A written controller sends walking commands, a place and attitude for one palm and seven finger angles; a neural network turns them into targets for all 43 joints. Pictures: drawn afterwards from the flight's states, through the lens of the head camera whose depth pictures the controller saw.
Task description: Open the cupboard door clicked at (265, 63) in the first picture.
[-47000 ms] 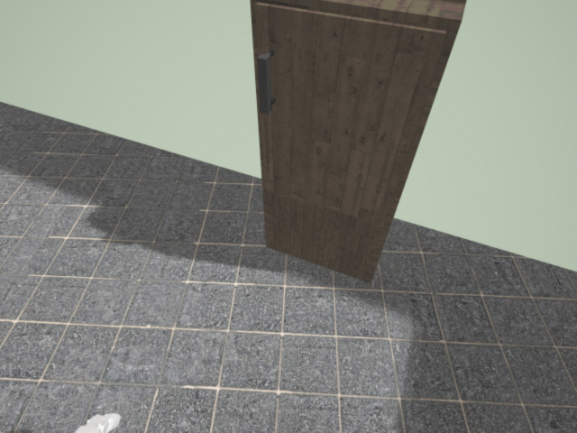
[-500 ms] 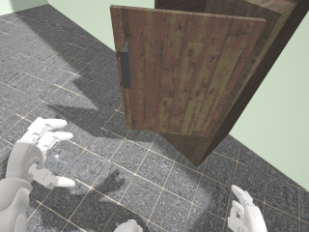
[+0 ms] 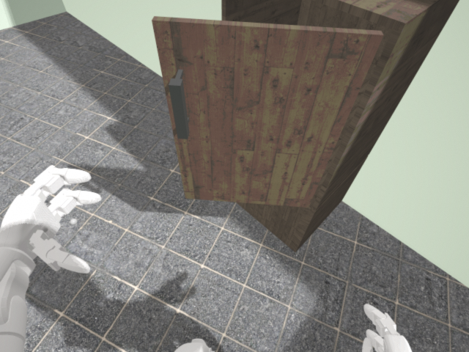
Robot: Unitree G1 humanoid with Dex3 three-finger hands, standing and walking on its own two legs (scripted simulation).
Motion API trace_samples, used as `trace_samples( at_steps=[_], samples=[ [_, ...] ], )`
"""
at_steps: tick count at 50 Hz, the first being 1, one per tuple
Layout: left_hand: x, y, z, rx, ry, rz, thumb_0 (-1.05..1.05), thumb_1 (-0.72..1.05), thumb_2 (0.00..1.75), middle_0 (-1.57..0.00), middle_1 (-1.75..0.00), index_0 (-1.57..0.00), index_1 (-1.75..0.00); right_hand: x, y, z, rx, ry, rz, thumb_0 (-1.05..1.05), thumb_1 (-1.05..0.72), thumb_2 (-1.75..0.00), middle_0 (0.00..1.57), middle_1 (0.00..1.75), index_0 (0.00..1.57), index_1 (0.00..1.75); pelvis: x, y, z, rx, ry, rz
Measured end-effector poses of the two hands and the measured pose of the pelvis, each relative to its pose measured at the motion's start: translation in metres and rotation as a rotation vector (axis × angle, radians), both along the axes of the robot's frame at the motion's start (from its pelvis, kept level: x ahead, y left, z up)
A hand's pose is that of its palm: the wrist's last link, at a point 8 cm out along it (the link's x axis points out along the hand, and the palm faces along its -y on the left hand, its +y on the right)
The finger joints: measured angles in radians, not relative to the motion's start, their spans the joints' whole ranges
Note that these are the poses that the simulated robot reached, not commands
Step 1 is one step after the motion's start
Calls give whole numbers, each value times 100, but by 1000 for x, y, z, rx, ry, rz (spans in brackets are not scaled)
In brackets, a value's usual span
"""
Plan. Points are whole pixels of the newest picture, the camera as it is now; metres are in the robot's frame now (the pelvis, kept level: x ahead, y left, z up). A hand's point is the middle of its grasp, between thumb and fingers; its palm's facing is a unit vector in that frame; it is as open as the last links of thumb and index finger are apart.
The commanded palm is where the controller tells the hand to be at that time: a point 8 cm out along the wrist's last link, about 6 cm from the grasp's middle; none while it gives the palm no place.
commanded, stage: raise the hand with hooked fingers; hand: left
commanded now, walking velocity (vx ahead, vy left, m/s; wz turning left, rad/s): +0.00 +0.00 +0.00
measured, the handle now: (181, 105) +0.60 +0.16 +0.07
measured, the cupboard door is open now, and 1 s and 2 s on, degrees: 41 41 41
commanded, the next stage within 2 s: move the hooked fingers beside the handle in 0.34 s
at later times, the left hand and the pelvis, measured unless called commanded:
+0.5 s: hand (88, 218) +0.29 +0.25 +0.08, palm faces -0.01 -1.00 -0.02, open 14.0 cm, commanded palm +0.28 +0.30 +0.09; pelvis +0.00 -0.02 +0.00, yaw +0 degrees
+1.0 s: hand (114, 174) +0.39 +0.24 +0.07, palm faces -0.02 -1.00 +0.00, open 14.0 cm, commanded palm +0.37 +0.29 +0.08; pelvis +0.01 -0.01 -0.01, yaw -1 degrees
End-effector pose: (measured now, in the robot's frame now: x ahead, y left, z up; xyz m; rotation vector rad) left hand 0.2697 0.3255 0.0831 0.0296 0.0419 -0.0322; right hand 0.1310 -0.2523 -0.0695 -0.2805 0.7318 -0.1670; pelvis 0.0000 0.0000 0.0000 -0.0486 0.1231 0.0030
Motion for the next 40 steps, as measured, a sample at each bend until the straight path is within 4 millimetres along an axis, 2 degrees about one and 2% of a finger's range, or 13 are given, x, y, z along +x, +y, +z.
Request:
trace_samples(
  at_steps=[16,26,30,34,40],
  samples=[
    [1,-19,0,-6,-30,16,-1,-50,30,-30,-120,-30,-120,16,-11,-2,20,-20,15,2,-90,-89,21,30,20,30,5,-15,-2,10,5,-2],
    [6,-22,0,-12,-19,27,-1,-50,30,-31,-120,-30,-120,21,-14,-5,30,-21,18,1,-90,-89,21,30,20,30,5,-20,-3,16,8,-1],
    [19,-22,-4,-26,-16,34,-1,-50,30,-31,-120,-30,-120,17,-16,-10,17,8,18,1,-90,-89,21,30,20,30,2,-21,-5,14,15,5],
    [42,-27,-8,-27,-10,21,-1,-50,30,-31,-120,-30,-120,8,-20,-16,3,50,4,1,-90,-89,21,30,20,30,0,-21,-7,10,27,7],
    [76,-38,-1,-21,-32,-16,-1,-50,30,-30,-120,-30,-120,-10,-24,-21,3,106,-47,1,-90,-89,21,30,20,30,5,-19,-7,14,48,-11]
  ],
)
